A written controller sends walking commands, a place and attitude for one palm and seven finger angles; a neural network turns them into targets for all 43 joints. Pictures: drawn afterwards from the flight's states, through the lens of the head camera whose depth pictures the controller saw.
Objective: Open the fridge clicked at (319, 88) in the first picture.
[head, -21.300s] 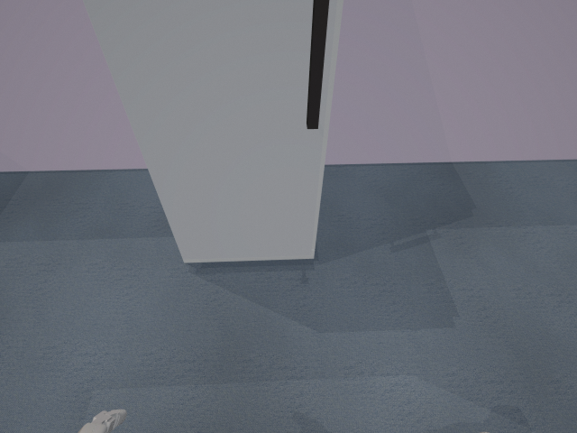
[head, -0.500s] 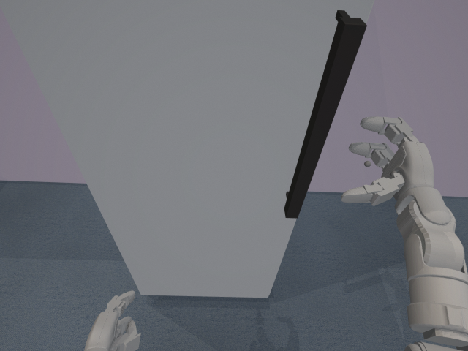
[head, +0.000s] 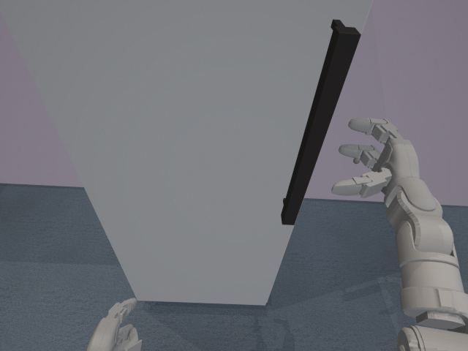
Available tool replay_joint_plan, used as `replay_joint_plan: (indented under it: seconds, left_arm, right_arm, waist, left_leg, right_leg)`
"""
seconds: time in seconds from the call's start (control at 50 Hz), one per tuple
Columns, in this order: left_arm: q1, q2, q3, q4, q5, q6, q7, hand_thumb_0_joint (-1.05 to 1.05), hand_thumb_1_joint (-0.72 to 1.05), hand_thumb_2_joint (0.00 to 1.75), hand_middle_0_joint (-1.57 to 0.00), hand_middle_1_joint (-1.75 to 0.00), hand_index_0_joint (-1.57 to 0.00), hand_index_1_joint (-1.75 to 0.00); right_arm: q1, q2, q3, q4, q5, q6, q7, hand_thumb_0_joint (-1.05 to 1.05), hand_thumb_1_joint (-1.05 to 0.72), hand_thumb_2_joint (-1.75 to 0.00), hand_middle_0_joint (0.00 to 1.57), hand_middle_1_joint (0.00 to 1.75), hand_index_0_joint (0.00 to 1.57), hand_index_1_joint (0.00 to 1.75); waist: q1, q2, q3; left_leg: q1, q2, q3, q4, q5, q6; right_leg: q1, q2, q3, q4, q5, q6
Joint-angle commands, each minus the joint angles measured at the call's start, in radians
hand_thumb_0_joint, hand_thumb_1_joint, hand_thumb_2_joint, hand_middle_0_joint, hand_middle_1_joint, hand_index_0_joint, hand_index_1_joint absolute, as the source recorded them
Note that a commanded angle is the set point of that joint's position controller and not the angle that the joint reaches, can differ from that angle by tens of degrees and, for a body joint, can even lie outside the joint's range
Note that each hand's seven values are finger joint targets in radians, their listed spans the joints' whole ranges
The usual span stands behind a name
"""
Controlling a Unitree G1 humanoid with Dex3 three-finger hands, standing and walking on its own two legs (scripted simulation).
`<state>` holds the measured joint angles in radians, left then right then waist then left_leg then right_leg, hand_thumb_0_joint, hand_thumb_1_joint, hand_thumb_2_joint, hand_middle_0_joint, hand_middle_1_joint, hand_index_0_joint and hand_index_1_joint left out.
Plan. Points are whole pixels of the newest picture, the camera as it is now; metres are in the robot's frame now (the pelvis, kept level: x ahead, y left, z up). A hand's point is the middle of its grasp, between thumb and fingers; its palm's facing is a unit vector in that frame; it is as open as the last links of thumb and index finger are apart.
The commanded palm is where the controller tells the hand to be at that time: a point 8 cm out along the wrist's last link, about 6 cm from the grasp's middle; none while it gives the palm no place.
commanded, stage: move the hooked fingers beside the handle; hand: right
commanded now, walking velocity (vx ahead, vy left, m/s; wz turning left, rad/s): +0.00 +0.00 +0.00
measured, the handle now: (306, 144) +0.44 -0.09 +0.17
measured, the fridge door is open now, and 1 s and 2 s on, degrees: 0 0 0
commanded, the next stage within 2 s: none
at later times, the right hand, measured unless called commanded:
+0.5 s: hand (346, 180) +0.36 -0.14 +0.16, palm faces -0.01 +1.00 -0.02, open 14.0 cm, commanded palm +0.34 -0.20 +0.19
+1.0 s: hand (361, 153) +0.37 -0.15 +0.21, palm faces +0.00 +1.00 -0.02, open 14.0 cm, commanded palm +0.34 -0.21 +0.18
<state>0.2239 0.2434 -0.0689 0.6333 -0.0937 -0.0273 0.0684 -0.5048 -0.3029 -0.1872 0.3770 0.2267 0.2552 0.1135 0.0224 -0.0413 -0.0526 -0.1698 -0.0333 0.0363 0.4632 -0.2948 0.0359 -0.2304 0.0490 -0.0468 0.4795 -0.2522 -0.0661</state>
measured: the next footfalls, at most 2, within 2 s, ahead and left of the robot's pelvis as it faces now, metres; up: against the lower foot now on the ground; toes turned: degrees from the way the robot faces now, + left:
none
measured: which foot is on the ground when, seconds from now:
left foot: down 0.00-1.00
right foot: down 0.00-1.00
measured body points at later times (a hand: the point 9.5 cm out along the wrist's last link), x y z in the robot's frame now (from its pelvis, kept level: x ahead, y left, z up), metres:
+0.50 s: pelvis +0.00 +0.01 +0.00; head -0.01 +0.03 +0.45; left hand +0.16 +0.25 -0.09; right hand +0.36 -0.20 +0.16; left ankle -0.03 +0.10 -0.74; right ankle +0.00 -0.07 -0.74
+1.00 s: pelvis +0.00 +0.02 +0.00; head -0.03 +0.03 +0.45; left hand +0.15 +0.26 -0.10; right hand +0.37 -0.21 +0.21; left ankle -0.03 +0.10 -0.74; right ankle +0.00 -0.07 -0.74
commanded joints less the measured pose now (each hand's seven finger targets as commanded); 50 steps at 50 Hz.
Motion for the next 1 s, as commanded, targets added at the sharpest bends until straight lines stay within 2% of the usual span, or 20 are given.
replay_joint_plan:
  seconds: [0.0, 0.08, 0.1, 0.12, 0.16, 0.24, 0.28, 0.34, 0.4, 0.46, 0.48, 0.52, 0.58, 0.64, 0.7, 0.76, 0.8, 0.86, 0.94, 0.98]
  left_arm:
    - [-0.113, 0.136, 0.062, -0.192, -0.001, -0.035, 0.008, 0.0, 0.9, 0.9, -0.2, -0.3, -0.2, -0.3]
    - [-0.136, 0.109, 0.054, -0.193, 0.014, -0.085, 0.01, 0.0, 0.9, 0.9, -0.2, -0.3, -0.2, -0.3]
    - [-0.117, 0.115, 0.059, -0.179, 0.024, -0.095, 0.009, 0.0, 0.9, 0.9, -0.2, -0.3, -0.2, -0.3]
    - [-0.117, 0.108, 0.054, -0.168, 0.027, -0.101, 0.007, 0.0, 0.9, 0.9, -0.2, -0.3, -0.2, -0.3]
    - [-0.108, 0.113, 0.054, -0.132, 0.024, -0.097, 0.007, 0.0, 0.9, 0.9, -0.2, -0.3, -0.2, -0.3]
    - [-0.108, 0.137, 0.052, -0.118, 0.003, -0.034, 0.013, 0.0, 0.9, 0.9, -0.2, -0.3, -0.2, -0.3]
    - [-0.107, 0.149, 0.055, -0.131, -0.006, -0.007, 0.014, 0.0, 0.9, 0.9, -0.2, -0.3, -0.2, -0.3]
    - [-0.132, 0.132, 0.055, -0.188, -0.003, -0.009, 0.007, 0.0, 0.9, 0.9, -0.2, -0.3, -0.2, -0.3]
    - [-0.158, 0.115, 0.053, -0.223, 0.012, -0.043, 0.006, 0.0, 0.9, 0.9, -0.2, -0.3, -0.2, -0.3]
    - [-0.144, 0.1, 0.049, -0.195, 0.022, -0.079, 0.005, 0.0, 0.9, 0.9, -0.2, -0.3, -0.2, -0.3]
    - [-0.139, 0.105, 0.051, -0.179, 0.022, -0.08, 0.006, 0.0, 0.9, 0.9, -0.2, -0.3, -0.2, -0.3]
    - [-0.134, 0.112, 0.051, -0.152, 0.013, -0.079, 0.007, 0.0, 0.9, 0.9, -0.2, -0.3, -0.2, -0.3]
    - [-0.115, 0.144, 0.057, -0.118, -0.003, -0.04, 0.014, 0.0, 0.9, 0.9, -0.2, -0.3, -0.2, -0.3]
    - [-0.126, 0.152, 0.053, -0.147, -0.02, -0.014, 0.017, 0.0, 0.9, 0.9, -0.2, -0.3, -0.2, -0.3]
    - [-0.137, 0.144, 0.06, -0.184, -0.007, -0.02, 0.015, 0.0, 0.9, 0.9, -0.2, -0.3, -0.2, -0.3]
    - [-0.159, 0.112, 0.052, -0.208, 0.008, -0.062, 0.013, 0.0, 0.9, 0.9, -0.2, -0.3, -0.2, -0.3]
    - [-0.146, 0.105, 0.048, -0.185, 0.02, -0.082, 0.013, 0.0, 0.9, 0.9, -0.2, -0.3, -0.2, -0.3]
    - [-0.123, 0.112, 0.048, -0.137, 0.012, -0.09, 0.012, 0.0, 0.9, 0.9, -0.2, -0.3, -0.2, -0.3]
    - [-0.097, 0.157, 0.053, -0.114, -0.017, -0.038, 0.018, 0.0, 0.9, 0.9, -0.2, -0.3, -0.2, -0.3]
    - [-0.093, 0.174, 0.062, -0.132, -0.025, -0.024, 0.017, 0.0, 0.9, 0.9, -0.2, -0.3, -0.2, -0.3]
  right_arm:
    - [-0.253, -0.113, -0.029, -0.274, 0.026, -0.03, 0.032, 0.0, 0.5, -0.3, 0.3, 1.2, 0.3, 1.2]
    - [-0.528, -0.126, 0.019, -0.648, 0.026, -0.215, 0.001, 0.0, 0.5, -0.3, 0.3, 1.2, 0.3, 1.2]
    - [-0.523, -0.198, -0.047, -0.674, 0.015, -0.241, -0.019, 0.0, 0.5, -0.3, 0.3, 1.2, 0.3, 1.2]
    - [-0.494, -0.161, -0.019, -0.655, 0.007, -0.251, -0.027, 0.0, 0.5, -0.3, 0.3, 1.2, 0.3, 1.2]
    - [-0.434, -0.144, -0.019, -0.503, 0.004, -0.217, -0.035, 0.0, 0.5, -0.3, 0.3, 1.2, 0.3, 1.2]
    - [-0.205, -0.133, -0.051, -0.113, 0.005, -0.019, -0.023, 0.0, 0.5, -0.3, 0.3, 1.2, 0.3, 1.2]
    - [-0.158, -0.108, -0.031, -0.02, 0.011, 0.052, -0.002, 0.0, 0.5, -0.3, 0.3, 1.2, 0.3, 1.2]
    - [-0.238, -0.104, -0.021, -0.226, 0.021, 0.014, 0.018, 0.0, 0.5, -0.3, 0.3, 1.2, 0.3, 1.2]
    - [-0.397, -0.178, -0.054, -0.566, 0.03, -0.153, 0.012, 0.0, 0.5, -0.3, 0.3, 1.2, 0.3, 1.2]
    - [-0.434, -0.216, -0.085, -0.653, 0.027, -0.26, -0.001, 0.0, 0.5, -0.3, 0.3, 1.2, 0.3, 1.2]
    - [-0.399, -0.25, -0.105, -0.63, 0.021, -0.262, -0.007, 0.0, 0.5, -0.3, 0.3, 1.2, 0.3, 1.2]
    - [-0.335, -0.189, -0.068, -0.472, 0.013, -0.209, -0.004, 0.0, 0.5, -0.3, 0.3, 1.2, 0.3, 1.2]
    - [-0.164, -0.142, -0.053, -0.136, 0.021, -0.047, 0.015, 0.0, 0.5, -0.3, 0.3, 1.2, 0.3, 1.2]
    - [-0.175, -0.097, 0.002, -0.068, 0.034, 0.061, 0.046, 0.0, 0.5, -0.3, 0.3, 1.2, 0.3, 1.2]
    - [-0.265, -0.167, -0.056, -0.24, 0.039, -0.007, 0.045, 0.0, 0.5, -0.3, 0.3, 1.2, 0.3, 1.2]
    - [-0.513, -0.254, -0.104, -0.582, 0.038, -0.199, 0.023, 0.0, 0.5, -0.3, 0.3, 1.2, 0.3, 1.2]
    - [-0.532, -0.294, -0.124, -0.658, 0.027, -0.286, 0.002, 0.0, 0.5, -0.3, 0.3, 1.2, 0.3, 1.2]
    - [-0.41, -0.244, -0.109, -0.423, 0.024, -0.26, 0.008, 0.0, 0.5, -0.3, 0.3, 1.2, 0.3, 1.2]
    - [-0.189, -0.148, -0.031, 0.033, 0.029, -0.02, 0.054, 0.0, 0.5, -0.3, 0.3, 1.2, 0.3, 1.2]
    - [-0.166, -0.122, -0.016, 0.094, 0.039, 0.048, 0.074, 0.0, 0.5, -0.3, 0.3, 1.2, 0.3, 1.2]
  waist:
    - [-0.02, 0.09, -0.209]
    - [0.011, -0.019, -0.363]
    - [-0.001, -0.052, -0.423]
    - [0.003, -0.083, -0.422]
    - [0.007, -0.036, -0.32]
    - [-0.017, 0.112, -0.083]
    - [-0.022, 0.142, -0.048]
    - [-0.022, 0.069, -0.174]
    - [-0.025, 0.015, -0.354]
    - [-0.018, -0.028, -0.432]
    - [-0.018, -0.027, -0.404]
    - [-0.008, -0.016, -0.276]
    - [-0.008, 0.132, -0.047]
    - [-0.001, 0.116, -0.012]
    - [-0.015, 0.111, -0.169]
    - [-0.017, -0.01, -0.38]
    - [-0.01, -0.081, -0.451]
    - [0.002, -0.026, -0.316]
    - [0.006, 0.116, 0.02]
    - [-0.003, 0.164, 0.006]
  left_leg:
    - [-0.03, 0.041, -0.012, -0.049, 0.335, -0.004]
    - [-0.053, 0.035, -0.02, -0.021, 0.349, -0.004]
    - [-0.045, 0.031, -0.02, -0.014, 0.348, -0.001]
    - [-0.055, 0.031, -0.018, -0.01, 0.362, 0.0]
    - [-0.072, 0.029, -0.011, -0.026, 0.328, -0.003]
    - [-0.065, 0.036, -0.016, -0.077, 0.261, -0.011]
    - [-0.064, 0.044, -0.018, -0.088, 0.246, -0.013]
    - [-0.026, 0.048, -0.018, -0.059, 0.328, -0.006]
    - [0.041, 0.047, -0.035, -0.028, 0.414, -0.002]
    - [0.056, 0.04, -0.036, -0.01, 0.458, -0.007]
    - [0.052, 0.04, -0.036, -0.021, 0.447, -0.01]
    - [0.001, 0.037, -0.03, -0.04, 0.388, -0.009]
    - [-0.071, 0.039, -0.032, -0.095, 0.268, -0.024]
    - [-0.106, 0.052, -0.041, -0.114, 0.2, -0.033]
    - [-0.03, 0.057, -0.05, -0.082, 0.269, -0.028]
    - [0.059, 0.051, -0.055, -0.037, 0.359, -0.01]
    - [0.068, 0.045, -0.057, -0.026, 0.381, -0.01]
    - [0.024, 0.038, -0.045, -0.045, 0.362, -0.013]
    - [-0.118, 0.049, -0.049, -0.114, 0.186, -0.034]
    - [-0.114, 0.057, -0.054, -0.117, 0.194, -0.043]
  right_leg:
    - [0.169, -0.064, 0.09, -0.028, 0.29, 0.021]
    - [0.342, -0.08, 0.115, 0.003, 0.406, 0.03]
    - [0.379, -0.082, 0.13, 0.002, 0.444, 0.039]
    - [0.411, -0.084, 0.128, 0.004, 0.493, 0.047]
    - [0.346, -0.083, 0.121, -0.007, 0.425, 0.051]
    - [0.108, -0.058, 0.084, -0.052, 0.194, 0.027]
    - [0.073, -0.054, 0.08, -0.054, 0.168, 0.022]
    - [0.139, -0.05, 0.083, -0.031, 0.249, 0.019]
    - [0.244, -0.052, 0.088, -0.008, 0.357, 0.013]
    - [0.328, -0.059, 0.09, 0.004, 0.444, 0.017]
    - [0.317, -0.066, 0.085, 0.003, 0.437, 0.019]
    - [0.259, -0.063, 0.081, -0.013, 0.354, 0.02]
    - [0.097, -0.054, 0.075, -0.04, 0.163, 0.013]
    - [0.056, -0.045, 0.075, -0.043, 0.1, 0.012]
    - [0.095, -0.042, 0.077, -0.026, 0.161, 0.005]
    - [0.223, -0.038, 0.083, -0.01, 0.276, 0.002]
    - [0.288, -0.046, 0.082, -0.003, 0.336, 0.004]
    - [0.25, -0.055, 0.08, -0.01, 0.301, 0.01]
    - [0.028, -0.051, 0.071, -0.046, 0.071, 0.014]
    - [0.028, -0.052, 0.077, -0.036, 0.083, 0.011]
